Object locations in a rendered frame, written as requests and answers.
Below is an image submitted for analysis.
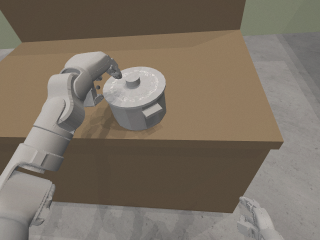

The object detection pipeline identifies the left robot hand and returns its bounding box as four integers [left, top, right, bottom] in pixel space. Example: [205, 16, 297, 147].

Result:
[64, 51, 122, 107]

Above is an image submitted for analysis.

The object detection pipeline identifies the table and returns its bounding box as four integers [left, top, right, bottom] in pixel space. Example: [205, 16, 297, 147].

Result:
[0, 0, 284, 214]

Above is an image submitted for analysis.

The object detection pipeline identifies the right robot forearm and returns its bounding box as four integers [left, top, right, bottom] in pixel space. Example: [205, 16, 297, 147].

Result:
[258, 228, 284, 240]

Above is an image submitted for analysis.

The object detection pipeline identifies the left robot forearm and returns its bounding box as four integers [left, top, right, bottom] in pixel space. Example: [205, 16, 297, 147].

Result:
[0, 65, 93, 192]

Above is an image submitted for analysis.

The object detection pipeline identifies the knob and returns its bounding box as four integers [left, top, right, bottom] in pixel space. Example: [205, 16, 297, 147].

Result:
[125, 73, 141, 87]

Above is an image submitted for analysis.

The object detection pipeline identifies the lid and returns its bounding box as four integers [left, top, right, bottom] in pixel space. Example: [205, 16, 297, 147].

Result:
[103, 66, 166, 110]

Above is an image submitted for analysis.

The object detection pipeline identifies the right robot hand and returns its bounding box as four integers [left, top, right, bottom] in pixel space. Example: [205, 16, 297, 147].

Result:
[237, 196, 276, 240]

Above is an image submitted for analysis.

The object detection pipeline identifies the pot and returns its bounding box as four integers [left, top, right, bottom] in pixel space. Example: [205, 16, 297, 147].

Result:
[109, 92, 167, 131]

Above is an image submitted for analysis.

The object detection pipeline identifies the left robot upper arm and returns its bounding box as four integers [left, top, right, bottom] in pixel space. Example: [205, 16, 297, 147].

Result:
[0, 170, 56, 240]

